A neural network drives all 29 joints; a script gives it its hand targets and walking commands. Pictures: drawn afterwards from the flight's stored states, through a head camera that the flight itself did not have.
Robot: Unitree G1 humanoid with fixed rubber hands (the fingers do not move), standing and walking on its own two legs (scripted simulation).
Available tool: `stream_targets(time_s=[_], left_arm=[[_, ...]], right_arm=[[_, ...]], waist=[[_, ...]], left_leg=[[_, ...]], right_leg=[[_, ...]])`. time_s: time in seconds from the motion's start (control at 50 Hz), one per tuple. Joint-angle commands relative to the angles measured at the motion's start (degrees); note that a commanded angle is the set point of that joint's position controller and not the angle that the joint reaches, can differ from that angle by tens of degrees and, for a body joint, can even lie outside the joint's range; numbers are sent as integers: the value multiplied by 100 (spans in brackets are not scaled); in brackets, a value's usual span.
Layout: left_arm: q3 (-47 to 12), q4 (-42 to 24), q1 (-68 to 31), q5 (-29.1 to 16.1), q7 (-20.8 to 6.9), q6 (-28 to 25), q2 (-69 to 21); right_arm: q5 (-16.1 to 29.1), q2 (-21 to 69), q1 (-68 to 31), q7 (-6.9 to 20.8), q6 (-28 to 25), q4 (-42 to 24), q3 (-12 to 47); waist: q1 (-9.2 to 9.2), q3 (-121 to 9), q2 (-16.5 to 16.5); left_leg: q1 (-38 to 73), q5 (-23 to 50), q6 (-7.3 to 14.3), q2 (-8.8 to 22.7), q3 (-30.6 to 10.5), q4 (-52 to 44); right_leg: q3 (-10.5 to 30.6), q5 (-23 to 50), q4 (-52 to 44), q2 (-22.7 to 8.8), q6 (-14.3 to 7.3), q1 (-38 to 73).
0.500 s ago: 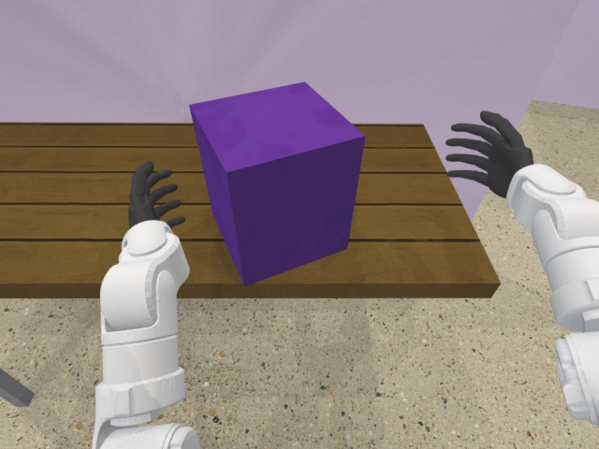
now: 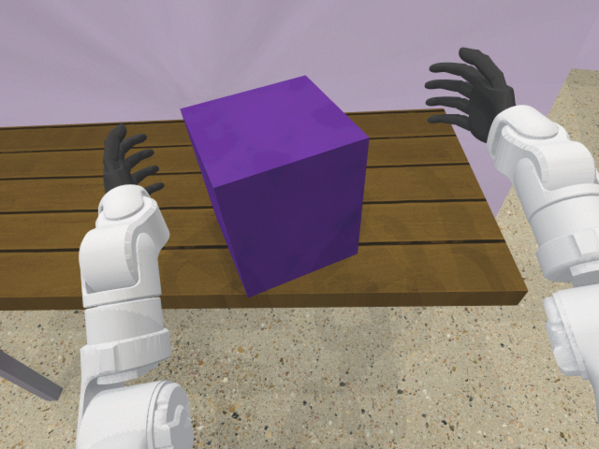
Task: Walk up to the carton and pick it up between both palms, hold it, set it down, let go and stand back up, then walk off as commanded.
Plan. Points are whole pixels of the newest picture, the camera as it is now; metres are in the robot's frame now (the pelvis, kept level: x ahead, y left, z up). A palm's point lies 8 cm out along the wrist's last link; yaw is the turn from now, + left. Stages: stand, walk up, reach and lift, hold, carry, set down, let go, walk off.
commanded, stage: reach and lift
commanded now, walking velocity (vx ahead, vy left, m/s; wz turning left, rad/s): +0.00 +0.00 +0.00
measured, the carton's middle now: (276, 187) +0.50 +0.09 +0.07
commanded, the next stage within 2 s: none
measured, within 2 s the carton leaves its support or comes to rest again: neither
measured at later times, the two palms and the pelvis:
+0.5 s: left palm (125, 148) +0.38 +0.23 +0.23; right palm (473, 69) +0.48 -0.16 +0.27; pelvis +0.00 +0.00 +0.00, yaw +0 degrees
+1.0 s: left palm (148, 174) +0.41 +0.24 +0.17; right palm (431, 104) +0.51 -0.13 +0.21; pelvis +0.00 +0.00 +0.00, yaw +0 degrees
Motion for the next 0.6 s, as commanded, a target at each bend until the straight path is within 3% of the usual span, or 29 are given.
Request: stream_targets(time_s=[0.0,0.02,0.04,0.06,0.08,0.14,0.18,0.2,0.24,0.28,0.3,0.32,0.34,0.36,0.38,0.42,0.44,0.46,0.48,0.5,0.52,0.54,0.56,0.58], left_arm=[[363,457,-2888,-458,-347,-254,1251],[240,595,-2901,-495,-404,-308,1041],[356,777,-3210,-489,-380,-344,1263],[331,742,-3322,-517,-364,-323,1286],[421,911,-3513,-503,-332,-391,1391],[78,759,-3737,-700,-309,-520,1169],[149,541,-4248,-735,-249,-659,1446],[138,1051,-4024,-652,-245,-611,1433],[97,1326,-4286,-688,-249,-551,1462],[188,1176,-4495,-588,-187,-624,1562],[172,1638,-4323,-631,-204,-613,1598],[105,1562,-4557,-674,-193,-610,1601],[230,1577,-4642,-785,-192,-688,1674],[142,1863,-4414,-722,-189,-669,1488],[18,2032,-4874,-821,-191,-717,1551],[198,2267,-4438,-764,-271,-801,1609],[182,2428,-4484,-742,-285,-841,1554],[133,2457,-4600,-664,-306,-893,1610],[218,2341,-4570,-644,-261,-879,1749],[60,2547,-4710,-786,-302,-933,1709],[-27,2447,-4893,-839,-306,-979,1660],[-155,2527,-4772,-764,-306,-1043,1458],[-122,2736,-4789,-808,-313,-1044,1494],[-15,2268,-4828,-823,-314,-1110,1465]], right_arm=[[781,-448,-3007,-211,38,132,820],[728,-416,-3155,-213,33,56,797],[764,-371,-3300,-195,77,234,807],[835,-375,-3327,-158,109,273,798],[922,-333,-3552,-147,85,86,946],[843,-328,-3622,-136,61,409,805],[857,-390,-4021,-98,0,259,697],[880,-385,-3830,-105,86,614,697],[875,-424,-3968,-41,138,931,619],[819,-348,-4046,25,167,1145,726],[799,-347,-3967,27,170,1261,747],[846,-405,-4220,45,212,1301,784],[916,-230,-4377,49,207,1047,926],[910,-208,-4232,65,159,1279,869],[896,-175,-4587,61,191,1451,806],[858,-79,-4175,53,127,1261,929],[923,-61,-4274,101,170,1476,1051],[929,1,-4308,96,128,1483,964],[839,-223,-4367,127,82,1400,855],[851,-228,-4427,125,68,1419,802],[929,-134,-4328,134,78,1625,801],[813,-100,-4310,166,55,1904,709],[759,-69,-4367,155,52,1912,719],[767,-9,-4388,151,-21,1639,723]], waist=[[1040,-2789,-1167],[976,-2853,-1249],[1106,-2867,-1212],[1051,-2836,-1198],[1277,-2790,-1287],[962,-3067,-1082],[1018,-3511,-897],[1031,-3162,-878],[1003,-3060,-809],[1143,-3138,-920],[1156,-2812,-1059],[1179,-2872,-981],[1369,-3143,-1182],[1259,-3063,-970],[1162,-2923,-903],[1342,-2855,-1181],[1301,-2656,-1229],[1310,-2703,-1070],[1429,-3025,-1087],[1314,-2980,-1123],[1136,-2904,-939],[1093,-2826,-908],[1177,-2813,-908],[1169,-3218,-931]], left_leg=[[-490,821,231,-355,-16,-254],[-430,840,244,-367,-35,-300],[-639,608,257,-381,6,-347],[-589,582,263,-344,-24,-334],[-669,513,302,-316,-6,-326],[-570,743,208,-318,-28,-250],[-732,832,183,-360,16,-123],[-665,778,190,-333,16,-202],[-539,757,206,-331,-22,-184],[-584,795,256,-279,66,-143],[-756,613,253,-301,51,-131],[-717,637,228,-261,25,-192],[-930,597,292,-273,73,-136],[-784,851,200,-282,81,-148],[-1077,507,229,-299,14,-151],[-1073,658,235,-315,111,-179],[-1117,721,251,-326,107,-216],[-1179,550,255,-322,115,-221],[-1287,743,230,-297,154,-214],[-1386,574,222,-330,89,-156],[-1284,624,193,-313,46,-190],[-1182,724,199,-285,87,-198],[-1236,795,211,-305,78,-155],[-1085,1241,185,-318,143,-55]], right_leg=[[1004,5174,-841,-621,946,1897],[906,5104,-802,-510,895,1796],[966,4854,-809,-555,878,1742],[1029,4394,-942,-624,940,1759],[1024,3988,-972,-574,919,1690],[883,4541,-842,-512,856,1589],[931,4291,-767,-463,780,1520],[902,4264,-795,-432,751,1503],[877,3856,-919,-429,718,1162],[894,3133,-955,-349,664,1143],[957,3193,-977,-393,704,1206],[951,3168,-969,-410,720,1120],[1069,2985,-966,-447,741,1250],[984,3476,-970,-442,725,1351],[1053,3084,-1011,-512,679,1218],[1087,3767,-978,-514,831,1558],[1002,3727,-938,-465,780,1469],[1076,3712,-984,-587,867,1452],[1040,3723,-954,-489,830,1590],[1063,3463,-931,-499,811,1512],[1074,3441,-1014,-550,770,1499],[924,3527,-905,-441,767,1339],[915,3286,-964,-404,691,1216],[861,3947,-873,-378,693,1485]])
